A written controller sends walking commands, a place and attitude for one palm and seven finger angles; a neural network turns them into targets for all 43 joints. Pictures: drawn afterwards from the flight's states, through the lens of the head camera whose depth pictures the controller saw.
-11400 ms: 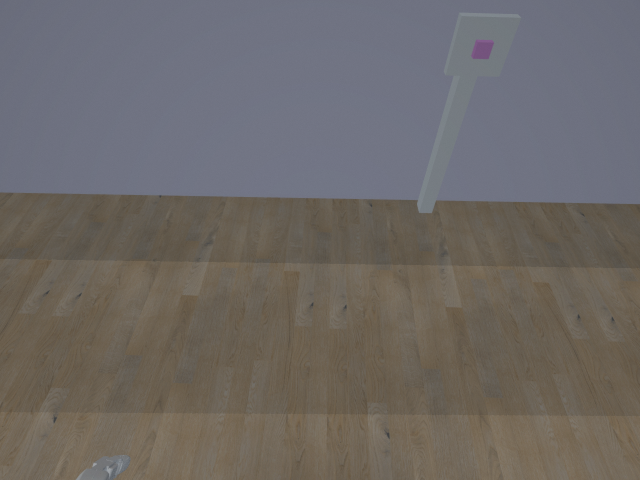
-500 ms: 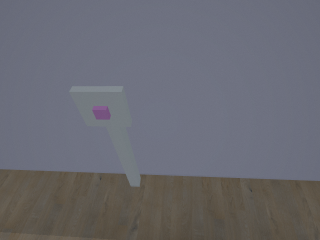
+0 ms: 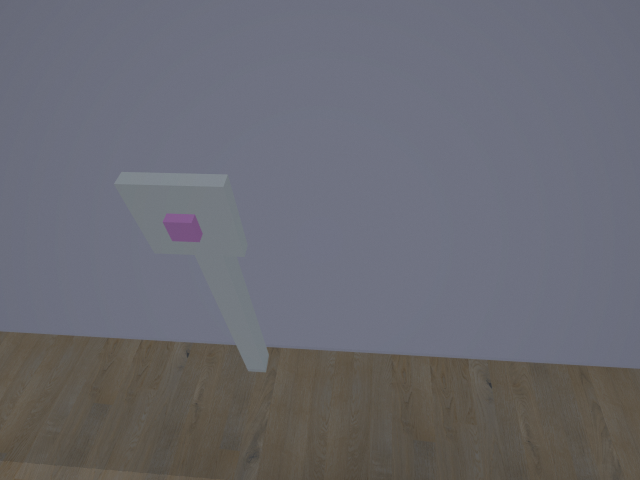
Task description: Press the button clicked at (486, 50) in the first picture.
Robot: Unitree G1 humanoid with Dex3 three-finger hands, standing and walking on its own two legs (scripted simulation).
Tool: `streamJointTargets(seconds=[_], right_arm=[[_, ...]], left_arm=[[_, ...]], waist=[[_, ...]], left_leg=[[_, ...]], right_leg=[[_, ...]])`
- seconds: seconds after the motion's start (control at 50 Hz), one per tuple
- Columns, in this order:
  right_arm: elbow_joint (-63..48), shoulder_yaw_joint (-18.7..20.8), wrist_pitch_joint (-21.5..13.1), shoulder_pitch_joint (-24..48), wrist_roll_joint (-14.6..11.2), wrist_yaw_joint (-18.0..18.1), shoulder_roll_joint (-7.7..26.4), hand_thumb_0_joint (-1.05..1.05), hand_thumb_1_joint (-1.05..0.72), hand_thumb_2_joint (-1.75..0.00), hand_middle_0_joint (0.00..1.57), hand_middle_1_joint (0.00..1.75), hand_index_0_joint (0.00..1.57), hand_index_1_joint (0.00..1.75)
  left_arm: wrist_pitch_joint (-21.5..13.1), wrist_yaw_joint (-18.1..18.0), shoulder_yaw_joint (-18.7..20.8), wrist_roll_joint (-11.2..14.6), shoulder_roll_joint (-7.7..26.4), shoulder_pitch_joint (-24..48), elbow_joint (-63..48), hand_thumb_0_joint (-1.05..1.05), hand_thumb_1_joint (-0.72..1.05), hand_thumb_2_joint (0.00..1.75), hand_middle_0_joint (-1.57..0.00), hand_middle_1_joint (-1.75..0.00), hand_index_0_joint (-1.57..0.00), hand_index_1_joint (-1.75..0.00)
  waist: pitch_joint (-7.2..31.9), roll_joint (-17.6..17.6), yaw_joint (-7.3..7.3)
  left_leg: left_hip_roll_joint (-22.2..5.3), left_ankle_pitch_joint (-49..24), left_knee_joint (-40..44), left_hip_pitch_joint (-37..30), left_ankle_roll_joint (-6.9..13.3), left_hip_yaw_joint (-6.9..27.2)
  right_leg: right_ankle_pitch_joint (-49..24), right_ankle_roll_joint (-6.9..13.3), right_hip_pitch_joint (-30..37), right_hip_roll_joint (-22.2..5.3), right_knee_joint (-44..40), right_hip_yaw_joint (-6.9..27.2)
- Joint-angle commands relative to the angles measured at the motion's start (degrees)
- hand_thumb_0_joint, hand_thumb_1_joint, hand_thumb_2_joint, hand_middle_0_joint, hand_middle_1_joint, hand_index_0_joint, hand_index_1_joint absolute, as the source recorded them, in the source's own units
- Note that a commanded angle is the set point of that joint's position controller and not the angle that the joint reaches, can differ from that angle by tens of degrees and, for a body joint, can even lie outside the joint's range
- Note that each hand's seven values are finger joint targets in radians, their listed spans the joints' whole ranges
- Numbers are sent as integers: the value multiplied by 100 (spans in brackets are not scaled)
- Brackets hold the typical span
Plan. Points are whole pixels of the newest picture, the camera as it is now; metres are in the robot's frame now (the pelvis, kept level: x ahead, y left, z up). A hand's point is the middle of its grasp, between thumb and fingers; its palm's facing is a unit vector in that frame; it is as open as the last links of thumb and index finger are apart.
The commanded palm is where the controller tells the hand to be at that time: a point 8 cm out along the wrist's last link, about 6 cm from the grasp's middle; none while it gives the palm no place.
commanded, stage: look again from close up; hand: left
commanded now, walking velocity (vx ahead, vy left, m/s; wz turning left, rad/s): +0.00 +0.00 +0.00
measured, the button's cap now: (183, 226) +0.51 +0.27 -0.02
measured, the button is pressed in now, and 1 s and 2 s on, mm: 0 0 0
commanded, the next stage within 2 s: raise the hand and make a fist in 0.64 s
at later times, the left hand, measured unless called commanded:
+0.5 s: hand out of the picture +0.01 +0.18 -0.17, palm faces +0.03 -0.98 -0.21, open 7.3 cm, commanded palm none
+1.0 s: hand (180, 399) +0.21 +0.19 +0.00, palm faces +0.11 -0.99 -0.01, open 6.5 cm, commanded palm +0.11 +0.24 -0.06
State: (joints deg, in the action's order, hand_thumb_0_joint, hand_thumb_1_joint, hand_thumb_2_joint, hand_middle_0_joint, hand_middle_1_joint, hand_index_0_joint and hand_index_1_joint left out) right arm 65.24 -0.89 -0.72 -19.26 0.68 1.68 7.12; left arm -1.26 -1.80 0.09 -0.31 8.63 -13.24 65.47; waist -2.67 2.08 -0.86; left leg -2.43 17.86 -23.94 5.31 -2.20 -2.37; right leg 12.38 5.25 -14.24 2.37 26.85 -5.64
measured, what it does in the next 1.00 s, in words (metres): stands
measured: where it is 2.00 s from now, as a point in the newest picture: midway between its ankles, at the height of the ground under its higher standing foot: outside the picture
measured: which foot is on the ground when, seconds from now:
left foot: down 0.00-1.00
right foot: down 0.00-1.00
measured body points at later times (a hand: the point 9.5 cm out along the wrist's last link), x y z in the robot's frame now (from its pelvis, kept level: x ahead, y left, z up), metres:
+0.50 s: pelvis +0.01 +0.01 +0.00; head +0.03 -0.01 +0.45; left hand +0.01 +0.23 -0.15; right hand -0.02 -0.20 -0.17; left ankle -0.06 +0.14 -0.74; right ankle +0.03 -0.06 -0.74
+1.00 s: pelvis -0.02 +0.03 -0.02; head -0.01 +0.02 +0.43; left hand +0.20 +0.24 +0.00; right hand +0.14 -0.23 -0.11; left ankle -0.06 +0.15 -0.74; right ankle +0.03 -0.06 -0.74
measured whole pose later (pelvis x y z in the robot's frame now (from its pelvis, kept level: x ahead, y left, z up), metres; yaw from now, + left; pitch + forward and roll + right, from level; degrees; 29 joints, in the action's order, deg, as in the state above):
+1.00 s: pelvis -0.02 +0.03 -0.02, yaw +1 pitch +6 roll +2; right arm 41.7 2.4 -17.2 -12.0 -0.9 2.0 15.5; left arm -19.0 1.7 2.0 11.2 7.9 -17.9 10.4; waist 5.7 0.5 -1.9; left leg 0.8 23.8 -40.3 22.5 0.5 -2.8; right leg 17.3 2.5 -31.0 -1.7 42.1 -4.5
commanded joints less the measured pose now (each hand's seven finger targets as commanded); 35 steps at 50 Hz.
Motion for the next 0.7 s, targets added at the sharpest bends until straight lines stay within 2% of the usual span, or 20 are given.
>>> streamJointTargets(seconds=[0.0,0.06,0.12,0.18,0.3,0.38,0.52,0.56,0.68], right_arm=[[8,83,-49,-632,20,51,356,0,-90,-90,20,30,20,30],[1,83,-46,-617,23,51,355,0,-90,-90,20,30,20,30],[-12,90,-59,-565,19,55,370,0,-90,-90,20,30,20,30],[-20,98,-57,-557,22,60,357,0,-90,-90,20,30,20,30],[-22,95,-75,-529,20,71,405,0,-90,-90,20,30,20,30],[-17,99,-75,-527,14,80,380,0,-90,-90,20,30,20,30],[19,81,-69,-540,21,85,363,0,-90,-90,20,30,20,30],[26,80,-74,-564,22,84,364,0,-90,-90,20,30,20,30],[37,81,-94,-597,16,96,354,0,-90,-90,20,30,20,30]], left_arm=[[-93,-33,90,-1,543,-313,-162,0,90,90,-20,-30,-20,-30],[-86,-26,104,-2,567,-309,-176,0,90,90,-20,-30,-20,-30],[-93,-29,112,-6,583,-306,-189,0,90,90,-20,-30,-20,-30],[-87,-27,117,-11,571,-315,-189,0,90,90,-20,-30,-20,-30],[-91,-25,114,-10,556,-352,-198,0,90,90,-20,-30,-20,-30],[-90,-25,116,-13,555,-380,-177,0,90,90,-20,-30,-20,-30],[-52,-18,105,-14,515,-397,-164,0,90,90,-20,-30,-20,-30],[-50,-12,104,-12,513,-419,-173,0,90,90,-20,-30,-20,-30],[-55,-18,97,-11,461,-463,-167,0,90,90,-20,-30,-20,-30]], waist=[[-161,-277,33],[-170,-229,31],[-98,-168,45],[-85,-295,42],[-85,-143,56],[-29,-258,64],[-328,-118,82],[-270,-123,84],[-135,-168,80]], left_leg=[[-273,-541,343,647,301,212],[-275,-458,375,635,305,199],[-299,-602,366,604,299,200],[-308,-569,404,587,303,205],[-338,-745,421,537,304,220],[-342,-757,416,518,306,214],[-338,-596,482,650,331,271],[-333,-553,478,661,346,285],[-379,-780,482,579,359,323]], right_leg=[[-742,-118,493,-939,-717,1145],[-514,-113,465,-936,-782,1189],[-805,-133,556,-929,-715,1140],[-763,-134,577,-913,-735,1125],[-1060,-126,609,-904,-624,1071],[-1166,-138,682,-903,-616,1068],[-606,-116,487,-876,-651,1034],[-459,-112,516,-868,-663,1045],[-861,-101,612,-849,-508,976]])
